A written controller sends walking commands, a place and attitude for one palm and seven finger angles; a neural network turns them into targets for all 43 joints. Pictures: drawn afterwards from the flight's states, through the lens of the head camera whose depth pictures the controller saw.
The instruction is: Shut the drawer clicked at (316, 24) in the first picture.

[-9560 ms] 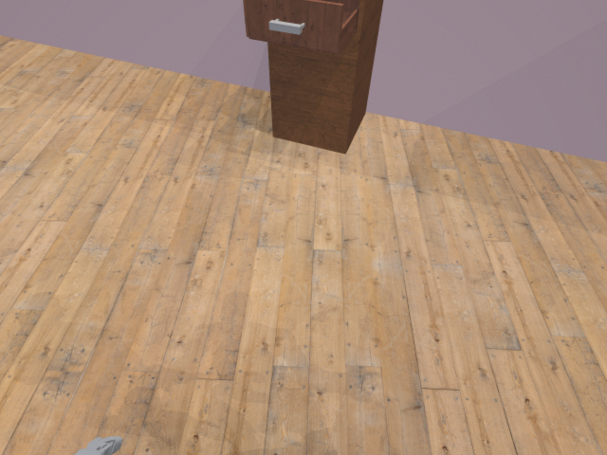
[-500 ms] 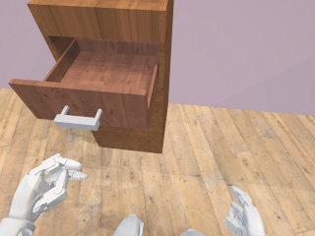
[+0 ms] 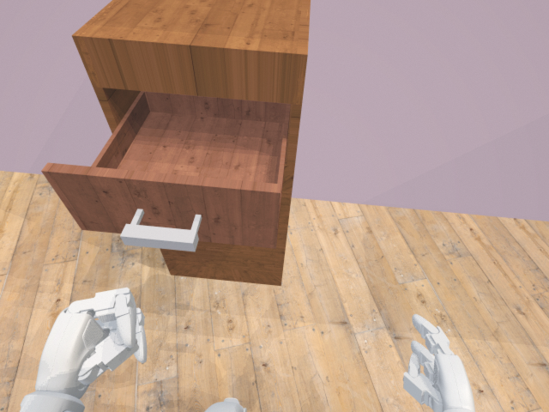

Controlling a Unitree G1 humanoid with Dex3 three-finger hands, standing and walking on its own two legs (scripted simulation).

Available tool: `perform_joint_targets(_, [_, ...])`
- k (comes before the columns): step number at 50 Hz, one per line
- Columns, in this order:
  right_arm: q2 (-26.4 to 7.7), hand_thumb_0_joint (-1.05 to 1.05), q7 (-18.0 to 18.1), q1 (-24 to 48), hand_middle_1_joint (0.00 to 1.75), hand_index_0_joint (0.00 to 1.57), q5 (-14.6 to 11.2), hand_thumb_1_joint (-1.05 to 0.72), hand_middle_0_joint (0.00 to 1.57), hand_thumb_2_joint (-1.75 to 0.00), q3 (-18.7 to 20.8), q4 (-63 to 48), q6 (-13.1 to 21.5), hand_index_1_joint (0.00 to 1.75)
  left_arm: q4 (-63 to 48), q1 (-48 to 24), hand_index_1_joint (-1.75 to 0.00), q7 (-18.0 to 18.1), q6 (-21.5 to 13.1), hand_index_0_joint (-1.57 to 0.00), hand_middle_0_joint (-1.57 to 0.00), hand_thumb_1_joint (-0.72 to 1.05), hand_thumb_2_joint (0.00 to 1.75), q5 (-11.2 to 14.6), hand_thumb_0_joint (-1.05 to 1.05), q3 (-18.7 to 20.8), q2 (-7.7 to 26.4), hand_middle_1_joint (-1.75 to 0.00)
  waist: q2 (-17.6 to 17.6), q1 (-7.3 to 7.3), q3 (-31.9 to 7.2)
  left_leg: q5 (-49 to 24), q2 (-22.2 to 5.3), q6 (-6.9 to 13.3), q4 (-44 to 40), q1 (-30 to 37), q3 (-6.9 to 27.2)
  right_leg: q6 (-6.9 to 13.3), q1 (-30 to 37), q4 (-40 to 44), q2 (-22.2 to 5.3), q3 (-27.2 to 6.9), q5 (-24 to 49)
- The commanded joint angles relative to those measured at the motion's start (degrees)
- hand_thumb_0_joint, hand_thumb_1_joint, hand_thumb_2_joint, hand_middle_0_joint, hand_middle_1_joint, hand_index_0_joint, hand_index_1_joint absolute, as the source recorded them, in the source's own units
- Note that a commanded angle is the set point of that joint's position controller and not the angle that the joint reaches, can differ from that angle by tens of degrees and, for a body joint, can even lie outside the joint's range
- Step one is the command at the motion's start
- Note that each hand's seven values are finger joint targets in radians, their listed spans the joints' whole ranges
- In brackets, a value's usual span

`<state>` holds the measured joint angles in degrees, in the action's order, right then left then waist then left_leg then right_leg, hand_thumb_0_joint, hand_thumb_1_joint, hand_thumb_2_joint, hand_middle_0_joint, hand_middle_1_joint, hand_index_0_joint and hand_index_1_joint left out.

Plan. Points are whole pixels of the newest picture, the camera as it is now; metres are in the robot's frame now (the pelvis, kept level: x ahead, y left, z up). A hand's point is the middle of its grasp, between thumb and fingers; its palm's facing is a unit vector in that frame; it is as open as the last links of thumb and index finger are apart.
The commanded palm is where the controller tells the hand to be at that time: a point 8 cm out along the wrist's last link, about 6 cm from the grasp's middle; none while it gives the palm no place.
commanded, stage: raise the hand and make a fist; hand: left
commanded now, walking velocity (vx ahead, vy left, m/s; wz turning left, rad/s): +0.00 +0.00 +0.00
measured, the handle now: (164, 227) +0.40 +0.22 +0.00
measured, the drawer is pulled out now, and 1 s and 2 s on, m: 0.25 0.25 0.25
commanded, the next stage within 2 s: bring the fist close to the handle in 0.68 s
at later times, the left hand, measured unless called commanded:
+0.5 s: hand (131, 321) +0.20 +0.19 +0.10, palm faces +0.00 -1.00 -0.07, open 3.2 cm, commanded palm +0.17 +0.24 +0.11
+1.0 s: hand (134, 314) +0.22 +0.19 +0.08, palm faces +0.02 -1.00 -0.07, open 3.2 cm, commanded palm +0.20 +0.25 +0.08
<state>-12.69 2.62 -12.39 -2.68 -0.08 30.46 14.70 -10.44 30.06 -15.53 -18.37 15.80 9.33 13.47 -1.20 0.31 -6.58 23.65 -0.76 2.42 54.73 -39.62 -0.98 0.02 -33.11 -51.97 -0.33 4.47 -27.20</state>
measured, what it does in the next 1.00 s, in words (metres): stands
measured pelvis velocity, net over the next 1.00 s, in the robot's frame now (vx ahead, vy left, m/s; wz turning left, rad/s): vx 0.01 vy -0.04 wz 0.01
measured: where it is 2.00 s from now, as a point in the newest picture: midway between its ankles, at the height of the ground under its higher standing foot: outside the picture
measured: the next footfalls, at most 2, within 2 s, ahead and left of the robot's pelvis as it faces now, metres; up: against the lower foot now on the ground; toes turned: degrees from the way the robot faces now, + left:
none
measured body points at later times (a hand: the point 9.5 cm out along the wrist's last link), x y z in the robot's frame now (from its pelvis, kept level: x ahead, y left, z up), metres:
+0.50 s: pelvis +0.01 +0.00 +0.01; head +0.02 +0.00 +0.46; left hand +0.20 +0.24 +0.10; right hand +0.18 -0.23 -0.05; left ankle +0.04 +0.09 -0.69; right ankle -0.01 -0.12 -0.69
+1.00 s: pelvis +0.01 -0.04 +0.01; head +0.03 -0.05 +0.46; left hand +0.21 +0.24 +0.09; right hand +0.19 -0.27 -0.06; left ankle +0.04 +0.09 -0.69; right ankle -0.01 -0.12 -0.69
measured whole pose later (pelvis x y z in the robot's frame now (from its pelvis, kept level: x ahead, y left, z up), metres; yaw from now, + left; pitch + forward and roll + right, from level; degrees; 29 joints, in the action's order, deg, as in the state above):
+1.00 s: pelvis +0.01 -0.04 +0.01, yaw +1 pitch +7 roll -1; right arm -15.3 4.4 -13.3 -2.8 -1.7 34.1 15.1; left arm 3.7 19.7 -22.4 -15.9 19.6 16.6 16.8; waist -2.7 0.7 -5.2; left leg 21.5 -1.8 -0.4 48.9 -34.5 0.7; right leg 2.6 -28.4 -47.3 1.2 5.9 -26.1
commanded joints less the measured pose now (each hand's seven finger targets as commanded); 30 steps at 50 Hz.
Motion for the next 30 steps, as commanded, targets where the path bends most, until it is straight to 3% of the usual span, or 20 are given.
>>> perform_joint_targets(1, [-7.3,0.0,0.12,3.28,0.3,0.2,0.0,-0.9,0.2,-0.9,2.31,-9.95,1.22,0.3,-13.73,-1.14,-1.6,1.97,-0.19,-1.4,-1.4,0.9,0.9,0.0,0.0,3.67,6.41,-1.6,-3.56,0.06,-5.67,-6.66,-1.38,-1.54,-13.6,13.45,6.9,1.26,-1.81,7.45,1.84,1.55,7.23])
perform_joint_targets(6, [-7.25,0.0,0.21,3.19,0.3,0.2,0.04,-0.9,0.2,-0.9,0.98,-10.76,0.46,0.3,-16.24,-4.53,-1.6,1.95,2.1,-1.4,-1.4,0.9,0.9,-0.3,0.0,1.15,5.17,-1.6,-4.36,-0.54,-4.49,-6.3,-1.53,-1.8,-14.82,15.45,7.64,1.27,-1.16,8.52,1.97,1.6,7.51])
perform_joint_targets(7, [-7.53,0.0,0.26,3.5,0.3,0.2,0.17,-0.9,0.2,-0.9,0.89,-10.48,0.4,0.3,-15.92,-5.29,-1.6,2.2,2.52,-1.4,-1.4,0.9,0.9,-0.44,0.0,2.07,6.36,-1.6,-2.9,-0.54,-4.33,-6.57,-1.48,-1.6,-14.69,15.38,7.67,1.27,-0.61,8.83,2.13,1.42,7.94])
perform_joint_targets(10, [-7.39,0.0,0.23,2.97,0.3,0.2,0.1,-0.9,0.2,-0.9,0.54,-10.62,0.58,0.3,-17.34,-6.35,-1.6,2.08,3.35,-1.4,-1.4,0.9,0.9,-0.54,0.0,1.17,5.72,-1.6,-3.68,-0.6,-4.89,-7.48,-1.45,-1.91,-15.28,16.56,7.74,1.23,0.05,9.26,1.9,1.55,8.33])
perform_joint_targets(12, [-7.57,0.0,0.45,3.43,0.3,0.2,0.07,-0.9,0.2,-0.9,0.52,-9.87,0.65,0.3,-16.37,-6.58,-1.6,2.5,3.95,-1.4,-1.4,0.9,0.9,-0.68,0.0,3.57,7.98,-1.6,-3.09,-0.3,-3.94,-6.97,-1.31,-1.76,-15.52,16.14,7.57,1.37,0.92,10.09,2.01,1.32,8.19])
perform_joint_targets(13, [-7.47,0.0,0.49,3.11,0.3,0.2,0.03,-0.9,0.2,-0.9,0.43,-10.2,0.78,0.3,-17.28,-6.85,-1.6,2.28,4.11,-1.4,-1.4,0.9,0.9,-0.57,0.0,2.38,6.69,-1.6,-3.33,-0.31,-5.03,-7.56,-1.2,-1.73,-15.67,16.91,7.19,1.31,1.4,10.27,1.77,1.4,8.51])
perform_joint_targets(14, [-7.45,0.0,0.53,3.24,0.3,0.2,-0.01,-0.9,0.2,-0.9,0.38,-9.95,0.97,0.3,-17.25,-7.85,-1.6,2.3,4.35,-1.4,-1.4,0.9,0.9,-0.32,0.0,3.14,7.47,-1.6,-4.2,-0.18,-4.99,-7.49,-1.13,-1.86,-15.93,17.04,7.12,1.35,1.81,10.62,1.69,1.29,8.52])
perform_joint_targets(18, [-7.31,0.0,0.36,3.51,0.3,0.2,-0.18,-0.9,0.2,-0.9,0.71,-9.71,1.32,0.3,-14.37,-3.5,-1.6,2.1,5.33,-1.4,-1.4,0.9,0.9,0.02,0.0,3.04,5.96,-1.6,-2.48,0.57,-4.3,-9.42,-0.84,-1.8,-16.09,16.54,6.29,1.35,3.22,11.43,1.69,1.57,9.71])
perform_joint_targets(22, [-7.84,0.0,0.52,3.7,0.3,0.2,-0.03,-0.9,0.2,-0.9,0.9,-8.86,1.73,0.3,-14.44,-5.75,-1.6,2.43,4.21,-1.4,-1.4,0.9,0.9,0.03,0.0,4.97,8.42,-1.6,-2.46,0.28,-2.99,-8.3,-0.47,-1.57,-15.94,15.53,5.6,1.4,3.47,12.21,1.73,1.02,8.78])
perform_joint_targets(23, [-7.59,0.0,0.45,3.47,0.3,0.2,-0.12,-0.9,0.2,-0.9,1.05,-9.03,1.89,0.3,-14.36,-4.64,-1.6,2.4,3.85,-1.4,-1.4,0.9,0.9,0.32,0.0,4.98,7.67,-1.6,-2.44,0.48,-3.45,-8.47,-0.38,-1.55,-15.95,15.74,5.24,1.38,3.58,12.32,1.67,1.02,8.83])
perform_joint_targets(27, [-7.84,0.0,0.54,3.47,0.3,0.2,-0.13,-0.9,0.2,-0.9,1.45,-7.72,2.37,0.3,-13.46,-4.97,-1.6,2.41,1.94,-1.4,-1.4,0.9,0.9,0.99,0.0,8.06,9.96,-1.6,-2.8,0.36,-4.14,-9.76,-0.15,-1.35,-15.01,15.65,4.31,1.32,4.33,12.89,1.66,0.39,9.88])
perform_joint_targets(28, [-7.68,0.0,0.46,3.34,0.3,0.2,-0.17,-0.9,0.2,-0.9,1.46,-8.02,2.6,0.3,-13.86,-3.95,-1.6,1.98,1.56,-1.4,-1.4,0.9,0.9,1.27,0.0,6.95,8.62,-1.6,-3.5,0.51,-4.58,-10.4,0.09,-1.29,-14.87,15.81,3.95,1.35,4.62,12.81,1.54,0.25,10.52])
perform_joint_targets(30, [-7.83,0.0,0.54,3.33,0.3,0.2,-0.34,-0.9,0.2,-0.9,1.86,-7.5,2.79,0.3,-12.51,-3.8,-1.6,1.2,1.12,-1.4,-1.4,0.9,0.9,2.04,0.0,8.47,9.58,-1.6,-2.13,0.27,-4.95,-11.38,0.21,-1.16,-14.2,15.57,3.45,1.11,5.02,13.16,1.48,-0.09,12.06])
